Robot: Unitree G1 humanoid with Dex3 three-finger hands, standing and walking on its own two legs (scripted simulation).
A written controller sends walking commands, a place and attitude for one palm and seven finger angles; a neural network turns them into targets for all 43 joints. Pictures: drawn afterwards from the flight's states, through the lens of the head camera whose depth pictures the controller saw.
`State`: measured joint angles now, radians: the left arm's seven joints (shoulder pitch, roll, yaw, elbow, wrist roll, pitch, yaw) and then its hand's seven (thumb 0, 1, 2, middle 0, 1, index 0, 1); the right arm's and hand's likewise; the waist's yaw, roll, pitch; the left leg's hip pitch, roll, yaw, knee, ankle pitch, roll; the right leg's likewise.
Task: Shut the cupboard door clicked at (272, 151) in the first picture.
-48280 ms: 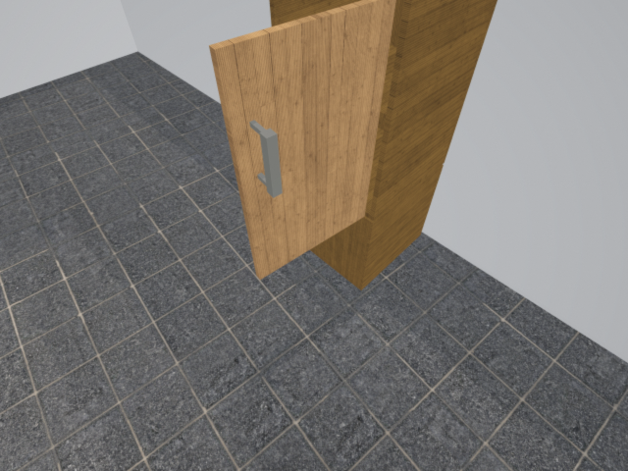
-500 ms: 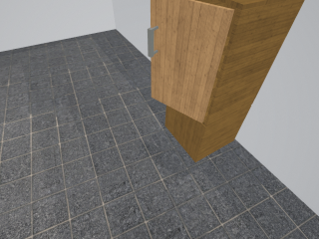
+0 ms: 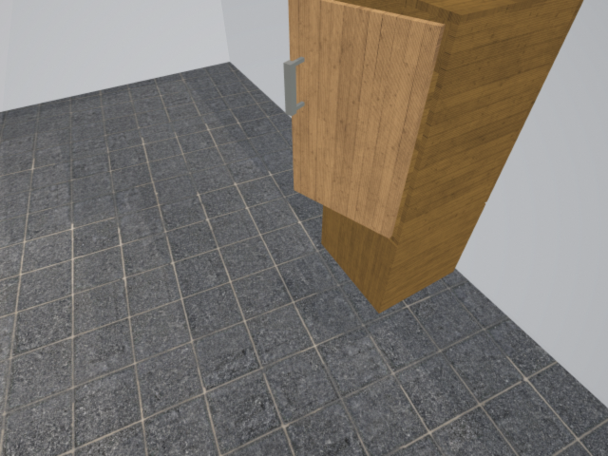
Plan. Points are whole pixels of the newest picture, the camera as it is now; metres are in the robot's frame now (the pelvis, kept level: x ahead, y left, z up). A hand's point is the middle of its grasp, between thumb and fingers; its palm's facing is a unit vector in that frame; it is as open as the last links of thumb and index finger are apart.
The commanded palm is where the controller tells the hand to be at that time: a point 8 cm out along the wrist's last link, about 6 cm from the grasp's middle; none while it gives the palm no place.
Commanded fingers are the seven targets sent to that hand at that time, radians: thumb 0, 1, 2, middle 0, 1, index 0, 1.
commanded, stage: let the arm hang, fingers relaxed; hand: left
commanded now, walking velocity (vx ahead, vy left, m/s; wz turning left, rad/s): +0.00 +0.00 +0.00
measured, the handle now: (295, 86) +0.96 +0.07 +0.04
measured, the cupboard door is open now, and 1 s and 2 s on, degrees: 22 22 22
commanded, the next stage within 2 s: look to check the result in 0.32 s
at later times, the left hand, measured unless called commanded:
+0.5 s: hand out of the picture -0.01 +0.15 -0.18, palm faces +0.03 -0.99 -0.16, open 7.3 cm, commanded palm none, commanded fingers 0.00 0.90 0.90 -0.20 -0.30 -0.20 -0.30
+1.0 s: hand out of the picture +0.00 +0.16 -0.18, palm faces +0.03 -0.98 -0.18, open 7.4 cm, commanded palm none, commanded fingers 0.00 0.90 0.90 -0.20 -0.30 -0.20 -0.30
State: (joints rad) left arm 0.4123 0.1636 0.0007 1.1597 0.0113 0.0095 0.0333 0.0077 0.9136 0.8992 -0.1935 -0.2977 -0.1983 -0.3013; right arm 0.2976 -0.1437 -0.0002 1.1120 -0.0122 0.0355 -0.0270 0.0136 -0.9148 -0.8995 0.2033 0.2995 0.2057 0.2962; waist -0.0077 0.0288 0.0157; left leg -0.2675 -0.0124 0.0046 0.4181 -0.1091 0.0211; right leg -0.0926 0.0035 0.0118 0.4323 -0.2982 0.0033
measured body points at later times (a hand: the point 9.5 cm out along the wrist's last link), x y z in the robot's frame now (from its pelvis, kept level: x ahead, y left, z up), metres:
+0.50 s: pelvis +0.02 +0.00 +0.00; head +0.02 +0.00 +0.45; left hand -0.01 +0.21 -0.16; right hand -0.01 -0.22 -0.16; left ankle +0.08 +0.10 -0.74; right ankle -0.04 -0.13 -0.74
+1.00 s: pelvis +0.03 -0.01 +0.00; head +0.04 -0.01 +0.45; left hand +0.00 +0.21 -0.16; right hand +0.04 -0.24 -0.16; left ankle +0.08 +0.10 -0.74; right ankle -0.04 -0.13 -0.74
